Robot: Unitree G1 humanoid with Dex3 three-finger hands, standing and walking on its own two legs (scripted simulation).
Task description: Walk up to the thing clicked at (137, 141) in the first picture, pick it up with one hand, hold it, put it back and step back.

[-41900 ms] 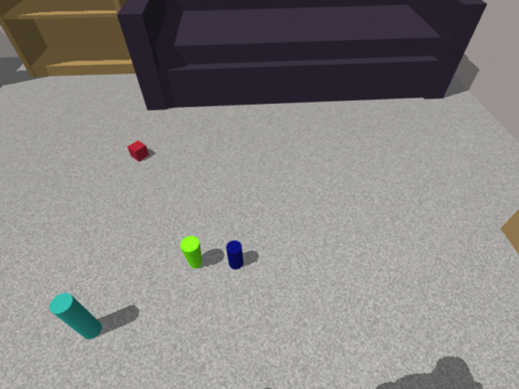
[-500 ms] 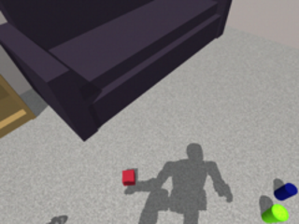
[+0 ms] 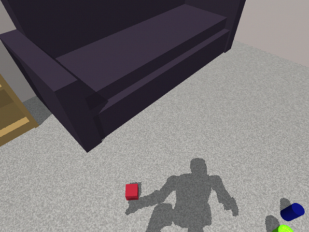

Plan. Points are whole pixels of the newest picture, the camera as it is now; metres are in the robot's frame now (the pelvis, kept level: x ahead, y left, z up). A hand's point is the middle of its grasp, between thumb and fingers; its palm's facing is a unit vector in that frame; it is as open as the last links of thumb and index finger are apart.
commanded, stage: walk up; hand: left
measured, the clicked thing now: (132, 192) +0.49 +0.18 -0.74
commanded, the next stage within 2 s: stand in 0.38 s
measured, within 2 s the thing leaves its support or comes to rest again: neither
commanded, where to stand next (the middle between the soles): +0.06 -0.01 m, yaw +1 degrees
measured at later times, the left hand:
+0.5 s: hand out of the picture +0.09 +0.25 -0.15, palm faces -0.01 -0.94 -0.34, open 7.4 cm
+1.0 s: hand out of the picture +0.10 +0.24 -0.15, palm faces -0.03 -0.94 -0.34, open 7.4 cm
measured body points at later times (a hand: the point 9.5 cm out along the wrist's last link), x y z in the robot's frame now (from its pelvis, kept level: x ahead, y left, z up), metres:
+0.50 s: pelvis +0.01 +0.00 +0.00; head +0.02 +0.00 +0.45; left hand +0.09 +0.30 -0.13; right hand +0.09 -0.30 -0.14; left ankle +0.00 +0.14 -0.75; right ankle +0.03 -0.13 -0.75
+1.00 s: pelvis +0.02 -0.01 +0.00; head +0.03 -0.02 +0.45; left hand +0.10 +0.29 -0.13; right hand +0.09 -0.31 -0.13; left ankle +0.00 +0.14 -0.75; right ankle +0.03 -0.13 -0.75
